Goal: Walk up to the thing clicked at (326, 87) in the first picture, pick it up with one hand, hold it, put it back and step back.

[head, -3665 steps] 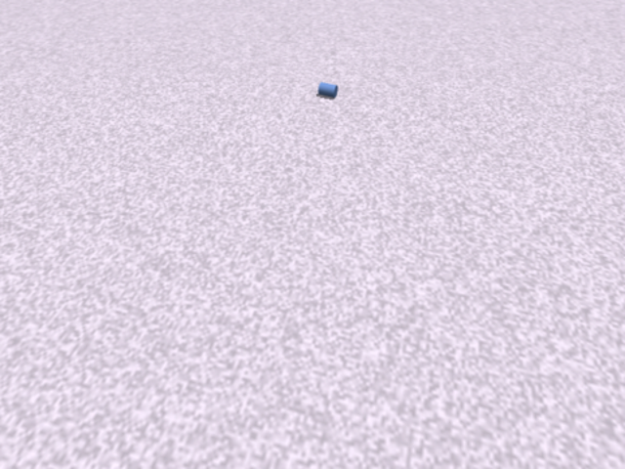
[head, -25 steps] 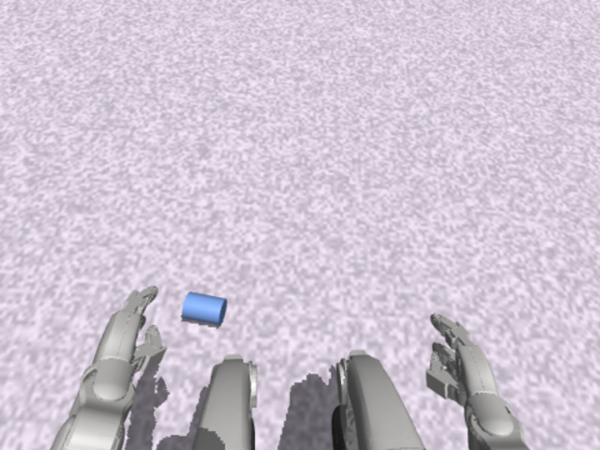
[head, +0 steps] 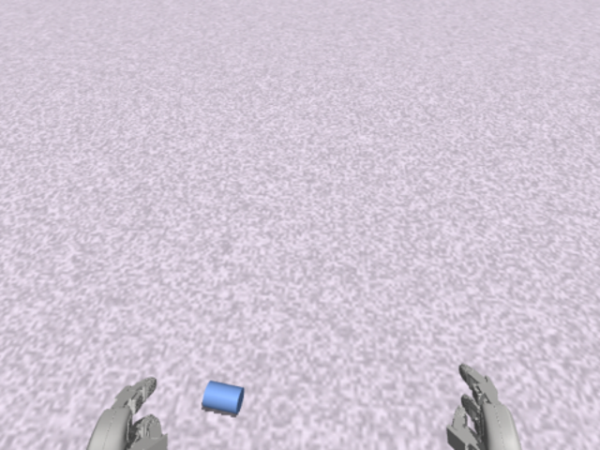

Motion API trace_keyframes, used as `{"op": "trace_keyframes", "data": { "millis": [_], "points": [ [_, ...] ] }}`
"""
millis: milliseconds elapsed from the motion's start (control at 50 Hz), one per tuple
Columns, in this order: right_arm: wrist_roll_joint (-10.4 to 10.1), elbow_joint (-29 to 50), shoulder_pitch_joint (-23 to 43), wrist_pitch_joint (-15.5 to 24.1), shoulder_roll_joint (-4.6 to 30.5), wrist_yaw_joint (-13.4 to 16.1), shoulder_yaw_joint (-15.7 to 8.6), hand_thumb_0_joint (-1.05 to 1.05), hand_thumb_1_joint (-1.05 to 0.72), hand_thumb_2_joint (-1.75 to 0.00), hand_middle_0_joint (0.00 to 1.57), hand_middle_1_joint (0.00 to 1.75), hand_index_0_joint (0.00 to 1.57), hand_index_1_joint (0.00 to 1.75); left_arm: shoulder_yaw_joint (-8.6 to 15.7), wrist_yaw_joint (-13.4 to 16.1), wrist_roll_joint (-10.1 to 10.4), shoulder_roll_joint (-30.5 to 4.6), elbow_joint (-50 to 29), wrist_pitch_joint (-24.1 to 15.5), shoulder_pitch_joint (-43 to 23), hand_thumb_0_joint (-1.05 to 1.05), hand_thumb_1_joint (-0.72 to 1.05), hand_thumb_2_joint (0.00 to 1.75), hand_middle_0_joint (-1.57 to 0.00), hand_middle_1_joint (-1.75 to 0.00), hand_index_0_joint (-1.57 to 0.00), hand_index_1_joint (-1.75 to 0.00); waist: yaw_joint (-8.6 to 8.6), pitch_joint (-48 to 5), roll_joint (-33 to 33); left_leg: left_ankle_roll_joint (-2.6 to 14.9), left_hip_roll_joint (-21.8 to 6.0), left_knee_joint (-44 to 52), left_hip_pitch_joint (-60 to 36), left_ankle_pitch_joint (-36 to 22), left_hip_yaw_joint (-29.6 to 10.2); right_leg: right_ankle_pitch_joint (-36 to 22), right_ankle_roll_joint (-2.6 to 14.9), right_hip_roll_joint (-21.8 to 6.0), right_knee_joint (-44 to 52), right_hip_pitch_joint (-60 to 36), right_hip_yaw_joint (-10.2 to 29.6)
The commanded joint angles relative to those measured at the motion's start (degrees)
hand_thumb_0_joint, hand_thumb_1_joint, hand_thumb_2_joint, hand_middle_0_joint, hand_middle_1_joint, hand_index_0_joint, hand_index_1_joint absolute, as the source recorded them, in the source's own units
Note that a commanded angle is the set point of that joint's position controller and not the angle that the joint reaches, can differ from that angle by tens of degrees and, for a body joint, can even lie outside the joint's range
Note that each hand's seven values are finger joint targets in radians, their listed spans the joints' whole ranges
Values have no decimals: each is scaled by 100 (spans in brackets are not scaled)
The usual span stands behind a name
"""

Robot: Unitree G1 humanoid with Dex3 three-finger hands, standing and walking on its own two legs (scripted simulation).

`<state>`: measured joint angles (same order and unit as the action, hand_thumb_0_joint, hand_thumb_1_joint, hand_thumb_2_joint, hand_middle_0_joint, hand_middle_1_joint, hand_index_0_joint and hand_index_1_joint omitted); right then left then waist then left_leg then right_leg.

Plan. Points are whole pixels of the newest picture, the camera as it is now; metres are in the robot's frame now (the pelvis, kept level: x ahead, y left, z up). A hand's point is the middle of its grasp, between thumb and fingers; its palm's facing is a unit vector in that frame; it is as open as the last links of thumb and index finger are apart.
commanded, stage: home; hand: left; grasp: from above
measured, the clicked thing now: (223, 397) +0.41 +0.22 -0.68
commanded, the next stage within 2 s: stand in 1.94 s
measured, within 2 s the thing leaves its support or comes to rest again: neither
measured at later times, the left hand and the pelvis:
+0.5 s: hand (166, 448) +0.16 +0.17 -0.04, palm faces +0.05 -0.98 -0.20, open 7.4 cm; pelvis +0.00 +0.00 +0.00, yaw +0 degrees
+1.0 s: hand out of the picture +0.16 +0.17 -0.04, palm faces +0.05 -0.98 -0.19, open 7.4 cm; pelvis +0.00 +0.00 +0.00, yaw +0 degrees
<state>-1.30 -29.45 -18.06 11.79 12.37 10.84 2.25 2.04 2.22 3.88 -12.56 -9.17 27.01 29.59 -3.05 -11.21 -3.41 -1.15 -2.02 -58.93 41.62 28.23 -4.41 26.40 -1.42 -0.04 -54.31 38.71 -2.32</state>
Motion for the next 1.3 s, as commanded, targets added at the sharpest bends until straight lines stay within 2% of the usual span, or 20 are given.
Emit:
{"op": "trace_keyframes", "data": {
  "millis": [0,120,220,240,300,360,440,760,860,900,1000,1020,1080,1120,1160,1200,1220,1240,1260,1280],
  "points": [
    [62,843,445,465,673,56,-313,0,-90,-90,20,30,20,30,314,-62,-49,-520,-950,-243,-197,0,90,90,-20,-30,-20,-30,-29,-79,202,189,230,1016,-592,-1117,219,-912,131,153,924,-261,-189],
    [93,785,486,548,712,29,-344,0,-90,-90,20,30,20,30,348,-111,-125,-603,-928,-325,-281,0,90,90,-20,-30,-20,-30,35,-232,-7,156,230,1028,-789,-1390,210,-1147,140,144,853,-375,-182],
    [113,760,565,584,714,12,-319,0,-90,-90,20,30,20,30,318,-110,-121,-584,-923,-347,-317,0,90,90,-20,-30,-20,-30,45,-125,33,162,231,1101,-743,-1065,169,-866,123,140,930,-373,-186],
    [101,749,577,579,701,9,-309,0,-90,-90,20,30,20,30,333,-109,-115,-583,-930,-352,-278,0,90,90,-20,-30,-20,-30,93,-129,2,153,222,1135,-766,-1063,163,-849,126,144,927,-382,-187],
    [114,746,570,584,712,17,-327,0,-90,-90,20,30,20,30,342,-86,-138,-594,-913,-355,-253,0,90,90,-20,-30,-20,-30,57,-281,34,159,226,1053,-816,-1289,189,-1065,135,143,876,-447,-168],
    [104,758,604,580,686,27,-292,0,-90,-90,20,30,20,30,342,-67,-125,-590,-906,-358,-221,0,90,90,-20,-30,-20,-30,104,-182,107,180,238,1055,-724,-1180,197,-1003,121,127,929,-447,-167],
    [111,731,577,588,704,39,-316,0,-90,-90,20,30,20,30,331,-75,-116,-601,-924,-367,-284,0,90,90,-20,-30,-20,-30,58,-244,52,176,225,1064,-755,-1153,190,-969,125,128,930,-431,-160],
    [98,694,544,628,704,59,-330,0,-90,-90,20,30,20,30,289,-92,-113,-578,-889,-341,-280,0,90,90,-20,-30,-20,-30,76,-96,31,164,202,1098,-686,-1051,194,-859,122,133,921,-370,-148],
    [98,691,546,634,701,57,-337,0,-90,-90,20,30,20,30,354,-79,-131,-642,-972,-335,-272,0,90,90,-20,-30,-20,-30,101,-195,43,169,205,1087,-715,-1027,198,-843,127,130,936,-403,-143],
    [98,692,579,640,698,55,-325,0,-90,-90,20,30,20,30,262,-97,-122,-559,-834,-310,-281,0,90,90,-20,-30,-20,-30,76,-60,63,171,204,1107,-666,-969,194,-793,123,135,951,-323,-143],
    [98,711,534,647,700,62,-349,0,-90,-90,20,30,20,30,386,-84,-134,-691,-1102,-331,-380,0,90,90,-20,-30,-20,-30,106,-241,42,171,214,1067,-707,-963,214,-783,119,118,945,-421,-129],
    [96,694,560,642,708,65,-348,0,-90,-90,20,30,20,30,314,-92,-152,-585,-797,-314,-200,0,90,90,-20,-30,-20,-30,82,-105,131,176,211,1061,-687,-949,225,-768,113,121,953,-359,-123],
    [102,673,569,637,694,61,-335,0,-90,-90,20,30,20,30,376,-75,-143,-725,-1082,-356,-406,0,90,90,-20,-30,-20,-30,103,-59,8,168,202,1111,-650,-834,208,-672,120,126,952,-332,-144],
    [107,682,574,651,705,51,-327,0,-90,-90,20,30,20,30,235,-114,-123,-533,-808,-330,-237,0,90,90,-20,-30,-20,-30,58,-18,79,165,187,1144,-636,-767,191,-595,114,149,939,-288,-155],
    [102,715,567,639,731,70,-365,0,-90,-90,20,30,20,30,404,-69,-123,-770,-1253,-373,-455,0,90,90,-20,-30,-20,-30,86,-271,57,168,205,1049,-734,-987,208,-799,115,126,929,-411,-142],
    [112,663,518,635,689,50,-329,0,-90,-90,20,30,20,30,234,-97,-128,-555,-820,-318,-165,0,90,90,-20,-30,-20,-30,46,-125,180,181,219,1010,-627,-1021,208,-853,109,126,928,-369,-134],
    [104,686,553,636,688,51,-323,0,-90,-90,20,30,20,30,253,-102,-98,-555,-906,-319,-227,0,90,90,-20,-30,-20,-30,73,-29,137,178,216,1030,-595,-968,208,-808,107,123,933,-353,-145],
    [104,691,542,634,701,60,-340,0,-90,-90,20,30,20,30,300,-92,-103,-579,-914,-305,-200,0,90,90,-20,-30,-20,-30,87,-201,78,172,210,1037,-691,-1040,220,-858,121,125,919,-387,-132],
    [100,688,537,621,711,72,-356,0,-90,-90,20,30,20,30,398,-71,-121,-769,-1195,-335,-396,0,90,90,-20,-30,-20,-30,103,-265,23,172,211,1014,-725,-1100,231,-909,116,119,927,-411,-132],
    [100,690,548,617,713,62,-345,0,-90,-90,20,30,20,30,303,-81,-136,-615,-864,-307,-221,0,90,90,-20,-30,-20,-30,49,-218,134,179,209,1025,-690,-1075,209,-887,119,127,917,-419,-133]
  ]
}}
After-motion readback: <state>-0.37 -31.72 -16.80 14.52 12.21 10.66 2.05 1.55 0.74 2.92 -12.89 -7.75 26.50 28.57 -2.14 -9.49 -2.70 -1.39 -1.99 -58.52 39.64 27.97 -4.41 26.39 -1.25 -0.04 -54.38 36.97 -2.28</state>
